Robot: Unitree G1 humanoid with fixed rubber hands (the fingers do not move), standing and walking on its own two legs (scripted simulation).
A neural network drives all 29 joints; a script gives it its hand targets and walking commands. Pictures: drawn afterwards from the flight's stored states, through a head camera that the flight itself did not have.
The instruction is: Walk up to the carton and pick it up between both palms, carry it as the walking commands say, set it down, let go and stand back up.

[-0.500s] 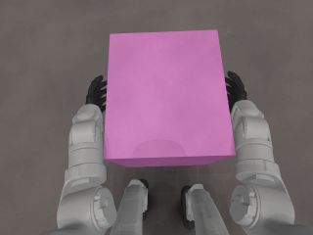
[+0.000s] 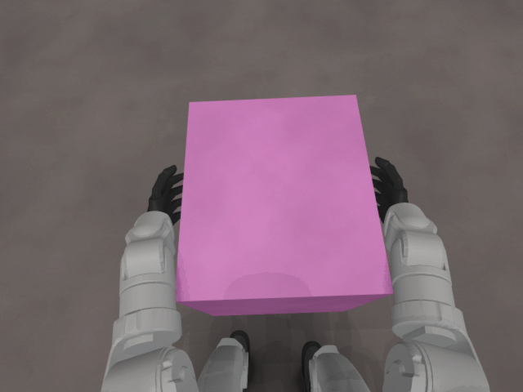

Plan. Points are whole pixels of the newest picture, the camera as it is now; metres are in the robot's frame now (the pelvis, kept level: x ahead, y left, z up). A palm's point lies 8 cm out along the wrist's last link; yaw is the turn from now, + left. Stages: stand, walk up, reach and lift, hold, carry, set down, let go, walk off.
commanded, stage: reach and lift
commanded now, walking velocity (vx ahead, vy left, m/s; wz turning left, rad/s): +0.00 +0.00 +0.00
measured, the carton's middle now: (275, 219) +0.39 +0.02 -0.11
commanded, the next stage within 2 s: hold in 2.00 s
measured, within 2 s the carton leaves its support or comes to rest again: neither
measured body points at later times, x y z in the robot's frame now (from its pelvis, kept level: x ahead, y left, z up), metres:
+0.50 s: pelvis +0.02 +0.00 +0.04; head +0.09 +0.01 +0.48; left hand +0.36 +0.19 +0.02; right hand +0.38 -0.17 +0.03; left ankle +0.06 +0.13 -0.70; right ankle +0.04 -0.12 -0.70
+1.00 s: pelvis +0.05 +0.00 +0.05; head +0.03 +0.00 +0.50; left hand +0.34 +0.19 +0.08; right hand +0.35 -0.17 +0.08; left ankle +0.06 +0.13 -0.70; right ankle +0.04 -0.12 -0.70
